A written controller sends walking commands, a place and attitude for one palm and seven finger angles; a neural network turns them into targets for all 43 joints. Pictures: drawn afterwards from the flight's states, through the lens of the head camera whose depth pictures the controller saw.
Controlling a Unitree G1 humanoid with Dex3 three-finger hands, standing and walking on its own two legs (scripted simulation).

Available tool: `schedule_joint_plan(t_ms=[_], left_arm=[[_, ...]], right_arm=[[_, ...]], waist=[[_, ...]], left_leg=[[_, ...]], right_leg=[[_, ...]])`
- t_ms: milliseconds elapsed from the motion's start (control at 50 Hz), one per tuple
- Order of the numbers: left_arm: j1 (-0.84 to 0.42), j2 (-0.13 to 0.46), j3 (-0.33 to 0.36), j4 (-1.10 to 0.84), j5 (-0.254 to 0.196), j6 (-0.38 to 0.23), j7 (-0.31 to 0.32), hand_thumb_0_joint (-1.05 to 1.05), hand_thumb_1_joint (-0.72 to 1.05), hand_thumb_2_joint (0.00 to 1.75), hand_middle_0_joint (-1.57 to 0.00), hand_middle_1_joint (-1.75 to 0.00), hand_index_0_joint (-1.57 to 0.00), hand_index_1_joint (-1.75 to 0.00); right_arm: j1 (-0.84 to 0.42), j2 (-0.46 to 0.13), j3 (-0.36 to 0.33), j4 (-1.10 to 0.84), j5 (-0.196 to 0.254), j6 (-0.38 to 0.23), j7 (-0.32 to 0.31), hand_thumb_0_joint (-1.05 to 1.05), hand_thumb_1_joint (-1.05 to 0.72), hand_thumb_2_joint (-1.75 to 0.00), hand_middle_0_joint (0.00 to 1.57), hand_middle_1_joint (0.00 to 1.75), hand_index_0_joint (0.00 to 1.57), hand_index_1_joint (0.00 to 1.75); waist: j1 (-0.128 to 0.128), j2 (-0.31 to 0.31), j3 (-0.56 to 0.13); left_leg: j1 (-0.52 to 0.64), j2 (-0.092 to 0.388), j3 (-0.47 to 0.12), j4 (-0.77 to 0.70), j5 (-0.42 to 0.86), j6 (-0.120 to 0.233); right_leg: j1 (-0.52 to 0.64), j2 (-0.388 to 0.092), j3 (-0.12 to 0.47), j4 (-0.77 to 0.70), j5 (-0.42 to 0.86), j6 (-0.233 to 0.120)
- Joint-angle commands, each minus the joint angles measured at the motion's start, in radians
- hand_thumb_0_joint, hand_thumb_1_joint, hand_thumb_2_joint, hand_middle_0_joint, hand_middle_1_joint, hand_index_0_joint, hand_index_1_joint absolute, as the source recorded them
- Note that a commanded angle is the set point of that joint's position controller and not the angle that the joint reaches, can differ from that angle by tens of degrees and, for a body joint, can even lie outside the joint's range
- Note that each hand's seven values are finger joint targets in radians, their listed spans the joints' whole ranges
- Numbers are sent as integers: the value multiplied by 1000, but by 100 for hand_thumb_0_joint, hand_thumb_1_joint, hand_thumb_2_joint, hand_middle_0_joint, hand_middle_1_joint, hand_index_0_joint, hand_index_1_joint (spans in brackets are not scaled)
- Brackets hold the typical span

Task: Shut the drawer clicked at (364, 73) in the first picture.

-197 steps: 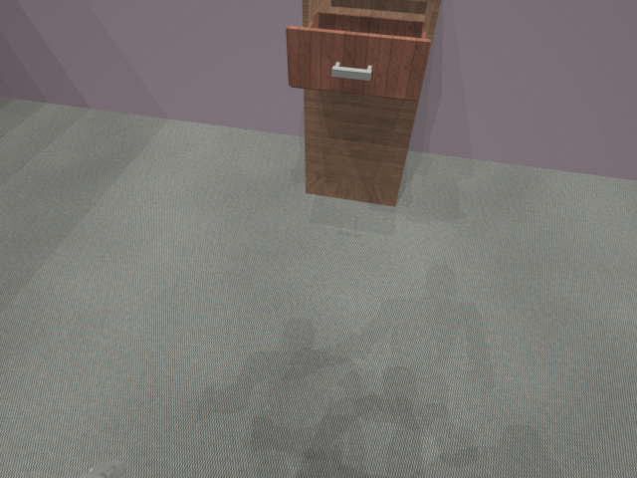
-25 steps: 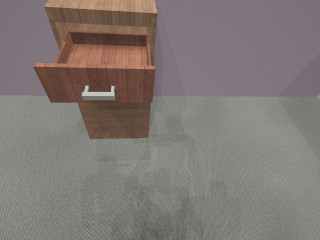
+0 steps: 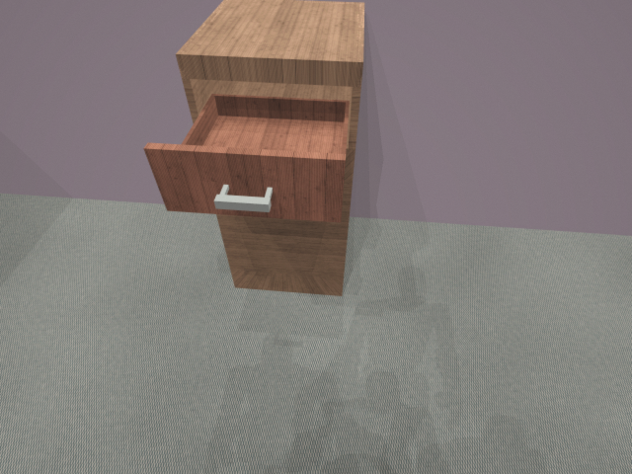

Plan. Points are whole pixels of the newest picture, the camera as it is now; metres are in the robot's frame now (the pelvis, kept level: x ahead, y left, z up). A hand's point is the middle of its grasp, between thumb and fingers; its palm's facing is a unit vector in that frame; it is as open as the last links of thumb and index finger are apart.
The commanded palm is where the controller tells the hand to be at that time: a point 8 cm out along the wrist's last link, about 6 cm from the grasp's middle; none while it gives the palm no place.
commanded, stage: take the last steps up to it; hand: left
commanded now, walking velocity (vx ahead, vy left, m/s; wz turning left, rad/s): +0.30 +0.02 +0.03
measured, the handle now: (245, 196) +0.60 +0.19 -0.01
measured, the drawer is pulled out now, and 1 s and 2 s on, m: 0.29 0.29 0.29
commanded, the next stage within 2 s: come to a stop and stand still in 0.80 s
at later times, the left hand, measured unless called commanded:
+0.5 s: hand (176, 462) +0.17 +0.23 -0.18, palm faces +0.02 -0.99 -0.17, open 7.3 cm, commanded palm none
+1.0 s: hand (211, 401) +0.27 +0.21 -0.19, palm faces +0.09 -0.98 -0.17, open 7.2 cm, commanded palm none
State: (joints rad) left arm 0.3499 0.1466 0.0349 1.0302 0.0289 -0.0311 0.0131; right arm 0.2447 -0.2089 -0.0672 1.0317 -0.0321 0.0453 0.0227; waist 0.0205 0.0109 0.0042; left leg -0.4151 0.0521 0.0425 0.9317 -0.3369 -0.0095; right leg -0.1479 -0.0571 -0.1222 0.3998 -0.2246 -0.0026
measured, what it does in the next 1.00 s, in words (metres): walks ahead: left foot, then right foot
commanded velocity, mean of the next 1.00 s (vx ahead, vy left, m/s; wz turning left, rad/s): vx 0.19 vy -0.02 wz -0.01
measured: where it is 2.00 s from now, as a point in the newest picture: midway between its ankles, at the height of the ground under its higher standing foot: outside the picture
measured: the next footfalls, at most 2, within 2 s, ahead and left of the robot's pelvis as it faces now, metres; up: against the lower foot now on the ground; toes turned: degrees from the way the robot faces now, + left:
left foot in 0.16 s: +0.06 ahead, +0.15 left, +0.00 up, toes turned +7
right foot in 0.64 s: +0.31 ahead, -0.10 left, +0.00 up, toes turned -9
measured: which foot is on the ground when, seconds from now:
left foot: up 0.00-0.14, down 0.16-0.64, up 0.66-0.96, down 0.98-1.00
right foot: down 0.00-0.16, up 0.18-0.62, down 0.64-1.00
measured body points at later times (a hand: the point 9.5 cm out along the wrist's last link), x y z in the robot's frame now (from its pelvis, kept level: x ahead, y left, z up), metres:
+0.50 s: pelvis +0.11 +0.05 +0.00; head +0.13 +0.06 +0.45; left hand +0.17 +0.28 -0.16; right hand +0.02 -0.15 -0.15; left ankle +0.02 +0.14 -0.74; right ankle +0.22 -0.09 -0.70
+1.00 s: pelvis +0.26 +0.02 -0.01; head +0.26 +0.05 +0.44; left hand +0.27 +0.26 -0.18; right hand +0.33 -0.22 -0.15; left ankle +0.31 +0.13 -0.75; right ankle +0.27 -0.09 -0.74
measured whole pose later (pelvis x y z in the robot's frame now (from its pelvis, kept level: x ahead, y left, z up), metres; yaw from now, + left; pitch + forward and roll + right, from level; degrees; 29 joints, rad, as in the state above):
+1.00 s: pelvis +0.26 +0.02 -0.01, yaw +0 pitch -2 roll -3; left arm 0.27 0.19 0.05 1.08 0.01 -0.02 0.02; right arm 0.20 -0.17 -0.04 1.03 -0.03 -0.03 -0.02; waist 0.02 0.00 0.03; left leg -0.31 0.09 0.09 0.57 -0.20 -0.02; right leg -0.20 -0.01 -0.16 0.51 -0.27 -0.02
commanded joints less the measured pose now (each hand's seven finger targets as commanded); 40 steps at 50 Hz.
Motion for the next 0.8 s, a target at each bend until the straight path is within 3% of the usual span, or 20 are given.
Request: schedule_joint_plan(t_ms=[0,40,80,100,120,140,160,180,240,300,420,520,540,580,600,620,640,700,740,780], left_arm=[[90,190,38,-4,6,-16,5,0,90,90,-20,-30,-20,-30],[91,194,41,9,6,-11,2,0,90,90,-20,-30,-20,-30],[65,186,44,22,-2,-5,0,0,90,90,-20,-30,-20,-30],[61,164,41,27,-8,-1,-3,0,90,90,-20,-30,-20,-30],[51,127,31,23,-10,3,-9,0,90,90,-20,-30,-20,-30],[30,64,22,-11,-10,6,-16,0,90,90,-20,-30,-20,-30],[-43,66,20,-52,-2,0,-15,0,90,90,-20,-30,-20,-30],[-98,78,25,-52,5,3,-12,0,90,90,-20,-30,-20,-30],[-56,67,31,-1,-1,-1,-34,0,90,90,-20,-30,-20,-30],[-42,59,26,11,-3,10,-32,0,90,90,-20,-30,-20,-30],[-202,54,22,-48,-8,17,-34,0,90,90,-20,-30,-20,-30],[-273,57,28,-81,-10,7,-34,0,90,90,-20,-30,-20,-30],[-236,68,32,-75,-9,3,-31,0,90,90,-20,-30,-20,-30],[-10,123,48,-3,-3,-16,-24,0,90,90,-20,-30,-20,-30],[132,217,75,35,2,-32,-12,0,90,90,-20,-30,-20,-30],[205,295,83,51,-16,-30,-7,0,90,90,-20,-30,-20,-30],[143,285,81,35,-22,-24,0,0,90,90,-20,-30,-20,-30],[-71,149,42,-18,-15,-23,12,0,90,90,-20,-30,-20,-30],[-117,122,32,-27,-6,-29,15,0,90,90,-20,-30,-20,-30],[-133,114,31,-31,-5,-23,14,0,90,90,-20,-30,-20,-30]], right_arm=[[-99,-23,-1,-92,8,-43,5,0,-90,-90,20,30,20,30],[-76,-11,3,-84,11,-51,4,0,-90,-90,20,30,20,30],[10,-1,10,-53,11,-66,-4,0,-90,-90,20,30,20,30],[64,-16,10,-26,12,-76,-13,0,-90,-90,20,30,20,30],[147,-68,1,1,12,-84,-25,0,-90,-90,20,30,20,30],[247,-161,-23,20,6,-85,-33,0,-90,-90,20,30,20,30],[296,-204,-29,23,1,-82,-39,0,-90,-90,20,30,20,30],[281,-169,-21,37,0,-85,-47,0,-90,-90,20,30,20,30],[154,-49,11,20,11,-110,-54,0,-90,-90,20,30,20,30],[188,-42,18,42,16,-128,-58,0,-90,-90,20,30,20,30],[247,-41,15,85,10,-127,-59,0,-90,-90,20,30,20,30],[254,-54,6,106,-1,-117,-58,0,-90,-90,20,30,20,30],[250,-55,7,111,-1,-115,-57,0,-90,-90,20,30,20,30],[239,-50,8,111,13,-114,-52,0,-90,-90,20,30,20,30],[269,-15,12,94,25,-117,-42,0,-90,-90,20,30,20,30],[259,7,18,60,33,-116,-46,0,-90,-90,20,30,20,30],[209,-6,12,42,37,-106,-51,0,-90,-90,20,30,20,30],[128,23,10,30,13,-82,-39,0,-90,-90,20,30,20,30],[194,50,13,48,8,-62,-36,0,-90,-90,20,30,20,30],[196,66,19,42,8,-52,-33,0,-90,-90,20,30,20,30]], waist=[[36,-156,108],[32,-178,98],[-7,-166,63],[-27,-109,45],[-65,36,23],[-103,258,19],[-126,268,69],[-129,247,99],[-46,90,128],[-26,104,97],[-47,99,143],[-55,113,160],[-32,102,140],[68,25,9],[111,-154,-138],[103,-244,-207],[96,-149,-186],[6,-60,36],[-52,-95,24],[-65,-137,41]], left_leg=[[-58,15,35,-161,-46,2],[27,-5,63,-252,-66,11],[200,-30,102,-425,18,14],[333,-32,104,-506,43,11],[461,55,-17,-569,-43,32],[514,272,-318,-700,-238,109],[474,372,-478,-794,-313,185],[428,361,-467,-808,-279,192],[342,258,-219,-792,46,168],[386,217,-94,-760,370,169],[403,229,-41,-747,442,175],[358,243,-35,-680,498,157],[344,229,-23,-621,573,147],[243,157,34,-330,603,91],[28,56,108,-34,303,42],[-103,-41,73,263,-251,20],[-113,-2,-20,371,-246,33],[-94,88,-43,325,-72,21],[-7,88,-9,186,-51,0],[58,82,23,57,-17,-14]], right_leg=[[-31,-262,262,-268,-294,-140],[-60,-245,239,-253,-301,-138],[-114,-193,170,-173,-292,-107],[-188,-157,140,-107,-300,-84],[-295,-108,85,41,-291,-47],[-450,-10,-20,310,-300,-2],[-560,10,2,486,-346,-4],[-589,-20,71,620,-297,-14],[-519,-71,93,679,-81,-4],[-508,-62,76,657,-22,16],[-501,-65,49,428,21,11],[-337,-24,17,262,-4,-24],[-259,3,-7,220,-5,-34],[97,16,5,120,87,-57],[364,-211,276,80,166,-139],[415,-413,552,-46,365,-239],[312,-423,550,-77,303,-275],[-70,-308,308,-154,104,-199],[-161,-257,193,-174,134,-170],[-247,-225,140,-203,60,-162]])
